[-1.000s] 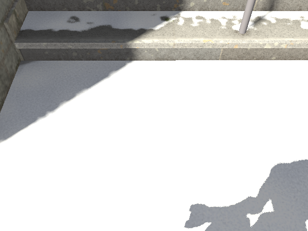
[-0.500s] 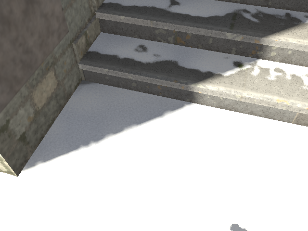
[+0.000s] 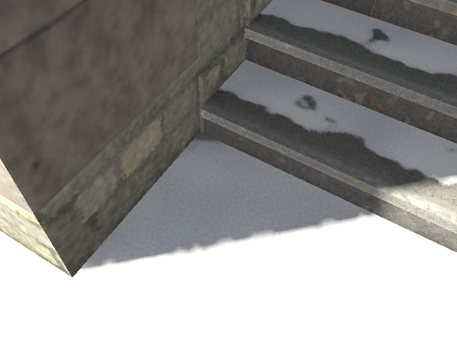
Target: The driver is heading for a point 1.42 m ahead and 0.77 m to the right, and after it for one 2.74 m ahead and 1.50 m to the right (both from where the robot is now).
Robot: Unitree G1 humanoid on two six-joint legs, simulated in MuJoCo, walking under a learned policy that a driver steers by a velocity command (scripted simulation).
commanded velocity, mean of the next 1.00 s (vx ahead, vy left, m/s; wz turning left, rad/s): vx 0.50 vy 0.00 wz -0.48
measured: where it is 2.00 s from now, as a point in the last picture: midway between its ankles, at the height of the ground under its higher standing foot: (376, 193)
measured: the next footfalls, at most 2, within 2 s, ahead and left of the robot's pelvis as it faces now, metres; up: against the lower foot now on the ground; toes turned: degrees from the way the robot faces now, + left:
right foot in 0.44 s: +0.39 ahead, -0.19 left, +0.00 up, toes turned -16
left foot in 0.90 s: +0.69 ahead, -0.08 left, +0.00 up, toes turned -31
